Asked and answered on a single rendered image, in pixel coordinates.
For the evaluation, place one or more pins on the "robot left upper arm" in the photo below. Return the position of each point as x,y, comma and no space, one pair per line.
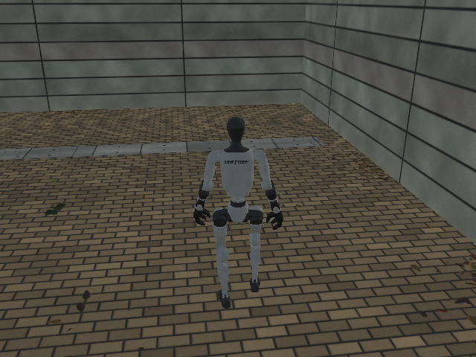
210,167

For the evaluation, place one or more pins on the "robot left hand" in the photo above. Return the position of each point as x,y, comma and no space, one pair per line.
199,213

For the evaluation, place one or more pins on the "robot right hand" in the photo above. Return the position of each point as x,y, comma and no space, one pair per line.
278,218

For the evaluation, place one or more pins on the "right robot forearm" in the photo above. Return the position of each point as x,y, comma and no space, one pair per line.
272,199

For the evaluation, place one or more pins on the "humanoid robot torso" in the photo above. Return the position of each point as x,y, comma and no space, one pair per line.
237,171

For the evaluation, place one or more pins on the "left robot forearm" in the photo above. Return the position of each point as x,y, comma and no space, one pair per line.
202,197

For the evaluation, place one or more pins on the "robot left thigh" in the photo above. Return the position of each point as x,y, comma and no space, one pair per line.
220,221

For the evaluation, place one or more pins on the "robot right upper arm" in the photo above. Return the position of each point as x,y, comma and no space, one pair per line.
263,166

